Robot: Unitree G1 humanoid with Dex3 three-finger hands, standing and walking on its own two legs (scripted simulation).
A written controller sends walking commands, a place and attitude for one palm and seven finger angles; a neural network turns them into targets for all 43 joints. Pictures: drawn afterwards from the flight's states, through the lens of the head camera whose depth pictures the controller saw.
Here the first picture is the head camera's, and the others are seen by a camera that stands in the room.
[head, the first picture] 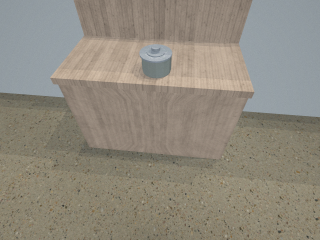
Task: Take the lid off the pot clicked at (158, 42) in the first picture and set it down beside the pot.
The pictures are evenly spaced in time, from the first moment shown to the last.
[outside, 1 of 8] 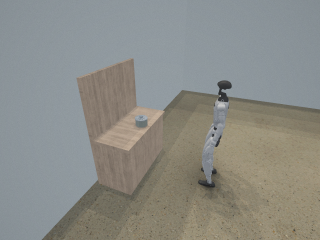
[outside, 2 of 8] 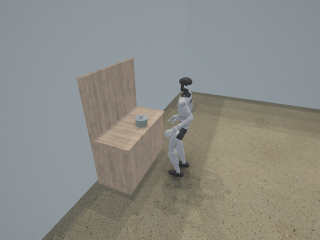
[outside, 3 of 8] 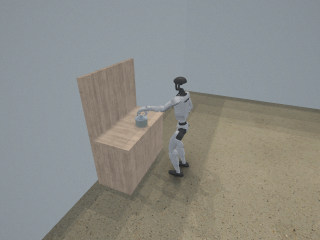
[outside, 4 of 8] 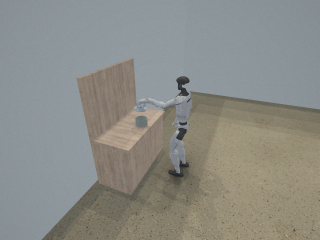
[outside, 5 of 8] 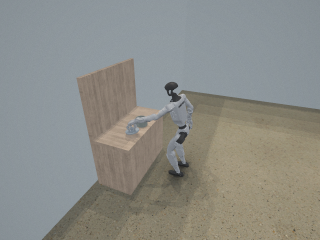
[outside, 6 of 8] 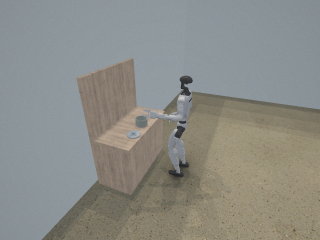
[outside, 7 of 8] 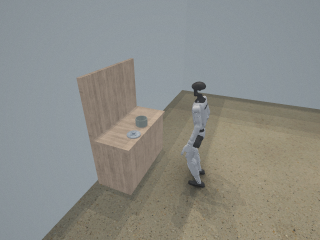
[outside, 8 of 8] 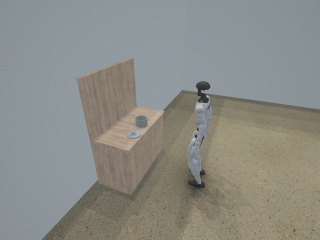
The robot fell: no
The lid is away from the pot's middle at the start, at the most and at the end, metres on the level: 0.00 0.25 0.25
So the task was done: yes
